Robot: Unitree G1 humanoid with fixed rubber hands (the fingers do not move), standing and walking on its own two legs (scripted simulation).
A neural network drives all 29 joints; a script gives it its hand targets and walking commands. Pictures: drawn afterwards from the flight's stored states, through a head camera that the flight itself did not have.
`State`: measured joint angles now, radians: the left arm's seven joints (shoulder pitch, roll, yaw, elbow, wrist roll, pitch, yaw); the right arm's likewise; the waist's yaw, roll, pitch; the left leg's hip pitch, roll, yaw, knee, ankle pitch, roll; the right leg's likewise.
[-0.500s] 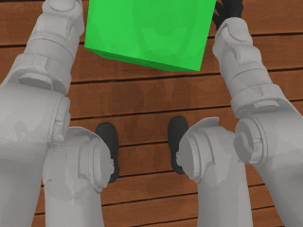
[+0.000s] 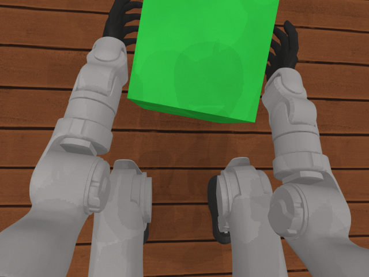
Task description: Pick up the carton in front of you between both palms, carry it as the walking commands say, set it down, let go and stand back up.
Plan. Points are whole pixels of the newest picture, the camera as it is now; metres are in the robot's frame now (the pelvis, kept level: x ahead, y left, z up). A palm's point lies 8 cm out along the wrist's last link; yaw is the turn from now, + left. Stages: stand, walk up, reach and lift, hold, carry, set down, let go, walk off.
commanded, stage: reach and lift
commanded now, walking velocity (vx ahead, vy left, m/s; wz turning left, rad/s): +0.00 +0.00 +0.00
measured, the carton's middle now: (194, 67) +0.52 -0.01 -0.18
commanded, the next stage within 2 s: none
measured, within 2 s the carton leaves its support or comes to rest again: neither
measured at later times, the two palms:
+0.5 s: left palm (75, 8) +0.49 +0.14 +0.07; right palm (362, 48) +0.47 -0.16 +0.07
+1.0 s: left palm out of the picture +0.44 +0.14 +0.23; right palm out of the picture +0.44 -0.16 +0.24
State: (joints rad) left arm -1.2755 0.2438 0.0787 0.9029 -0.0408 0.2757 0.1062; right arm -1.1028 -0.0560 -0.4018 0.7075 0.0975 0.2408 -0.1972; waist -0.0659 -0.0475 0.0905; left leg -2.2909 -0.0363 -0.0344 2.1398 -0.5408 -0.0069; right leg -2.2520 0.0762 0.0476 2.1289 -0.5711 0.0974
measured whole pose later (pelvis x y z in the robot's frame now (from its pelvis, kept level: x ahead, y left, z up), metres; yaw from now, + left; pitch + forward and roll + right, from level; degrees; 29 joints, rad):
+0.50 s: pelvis +0.00 -0.01 +0.12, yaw +1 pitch +42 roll -1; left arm -1.02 0.03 0.39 0.73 0.24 0.38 0.01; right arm -0.93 0.08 -0.53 0.58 -0.19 0.38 -0.09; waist -0.04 -0.01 -0.19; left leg -1.98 -0.05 -0.05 1.71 -0.47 -0.02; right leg -1.96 0.07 0.05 1.72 -0.49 0.05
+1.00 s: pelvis +0.05 -0.01 +0.26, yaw +2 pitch +29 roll -1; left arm -0.62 -0.09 0.35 0.62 0.23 0.36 0.03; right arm -0.59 0.13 -0.44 0.57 -0.20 0.35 -0.06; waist -0.03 -0.01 -0.24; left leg -1.31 -0.04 -0.05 1.25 -0.45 -0.01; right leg -1.29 0.04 0.06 1.25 -0.47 0.03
